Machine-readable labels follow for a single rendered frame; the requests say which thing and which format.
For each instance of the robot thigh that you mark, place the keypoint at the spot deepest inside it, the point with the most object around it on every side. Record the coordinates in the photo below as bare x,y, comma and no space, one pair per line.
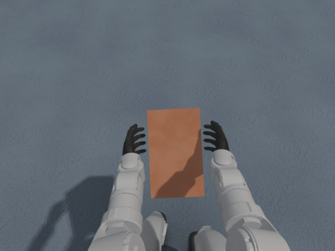
153,233
209,240

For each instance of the right robot forearm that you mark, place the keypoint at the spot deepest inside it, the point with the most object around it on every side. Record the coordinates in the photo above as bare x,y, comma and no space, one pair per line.
237,205

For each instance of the left robot forearm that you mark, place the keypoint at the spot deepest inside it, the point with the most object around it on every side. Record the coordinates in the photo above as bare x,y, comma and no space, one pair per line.
124,210

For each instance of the robot left upper arm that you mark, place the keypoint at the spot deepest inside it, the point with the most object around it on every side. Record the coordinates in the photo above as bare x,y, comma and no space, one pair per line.
123,241

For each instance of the robot right thigh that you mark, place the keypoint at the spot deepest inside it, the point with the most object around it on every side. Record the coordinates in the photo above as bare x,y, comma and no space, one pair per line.
209,240

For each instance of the left robot hand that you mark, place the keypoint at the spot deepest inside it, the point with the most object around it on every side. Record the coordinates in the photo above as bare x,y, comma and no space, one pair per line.
129,146

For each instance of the carton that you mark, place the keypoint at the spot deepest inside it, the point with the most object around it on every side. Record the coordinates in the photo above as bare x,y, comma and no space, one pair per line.
175,153

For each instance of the robot left thigh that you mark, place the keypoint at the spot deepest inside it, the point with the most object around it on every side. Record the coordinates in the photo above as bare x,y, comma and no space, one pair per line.
153,233

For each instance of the right robot hand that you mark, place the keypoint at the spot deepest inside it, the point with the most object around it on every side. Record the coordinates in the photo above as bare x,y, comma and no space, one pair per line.
220,142

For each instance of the robot right upper arm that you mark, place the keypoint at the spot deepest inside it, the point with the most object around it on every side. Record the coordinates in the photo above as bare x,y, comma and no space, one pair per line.
245,238

